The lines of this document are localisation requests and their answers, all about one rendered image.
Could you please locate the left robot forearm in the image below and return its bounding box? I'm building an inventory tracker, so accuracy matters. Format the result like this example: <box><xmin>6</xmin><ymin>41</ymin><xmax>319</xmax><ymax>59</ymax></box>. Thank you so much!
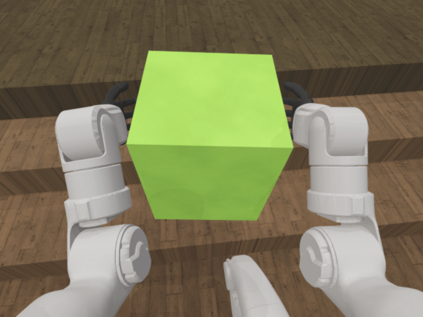
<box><xmin>55</xmin><ymin>104</ymin><xmax>132</xmax><ymax>274</ymax></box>

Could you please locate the right robot upper arm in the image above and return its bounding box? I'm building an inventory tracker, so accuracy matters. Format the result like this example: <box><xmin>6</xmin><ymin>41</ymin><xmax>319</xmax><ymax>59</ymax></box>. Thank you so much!
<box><xmin>299</xmin><ymin>225</ymin><xmax>423</xmax><ymax>317</ymax></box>

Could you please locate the right robot forearm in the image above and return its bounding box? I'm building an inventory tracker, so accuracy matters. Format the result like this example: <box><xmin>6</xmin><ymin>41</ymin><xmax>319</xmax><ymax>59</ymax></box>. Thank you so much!
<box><xmin>292</xmin><ymin>103</ymin><xmax>386</xmax><ymax>270</ymax></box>

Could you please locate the right robot hand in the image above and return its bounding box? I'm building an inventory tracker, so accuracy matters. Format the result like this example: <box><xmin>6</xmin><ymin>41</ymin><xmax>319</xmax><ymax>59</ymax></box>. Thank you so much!
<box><xmin>282</xmin><ymin>81</ymin><xmax>314</xmax><ymax>140</ymax></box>

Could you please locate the carton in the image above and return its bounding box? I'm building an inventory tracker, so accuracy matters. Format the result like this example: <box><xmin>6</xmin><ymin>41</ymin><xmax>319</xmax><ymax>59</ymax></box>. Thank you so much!
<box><xmin>126</xmin><ymin>51</ymin><xmax>293</xmax><ymax>221</ymax></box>

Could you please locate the right robot thigh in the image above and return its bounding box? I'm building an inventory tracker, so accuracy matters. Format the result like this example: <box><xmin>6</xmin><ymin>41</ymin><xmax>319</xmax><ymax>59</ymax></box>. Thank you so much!
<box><xmin>223</xmin><ymin>255</ymin><xmax>289</xmax><ymax>317</ymax></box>

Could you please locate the left robot upper arm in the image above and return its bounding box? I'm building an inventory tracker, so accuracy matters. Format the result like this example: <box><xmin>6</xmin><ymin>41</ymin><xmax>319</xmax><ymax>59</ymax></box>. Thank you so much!
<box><xmin>16</xmin><ymin>224</ymin><xmax>151</xmax><ymax>317</ymax></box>

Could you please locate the left robot hand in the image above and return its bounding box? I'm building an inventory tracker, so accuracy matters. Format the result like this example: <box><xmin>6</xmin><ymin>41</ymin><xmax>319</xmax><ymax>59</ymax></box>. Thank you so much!
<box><xmin>101</xmin><ymin>82</ymin><xmax>137</xmax><ymax>145</ymax></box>

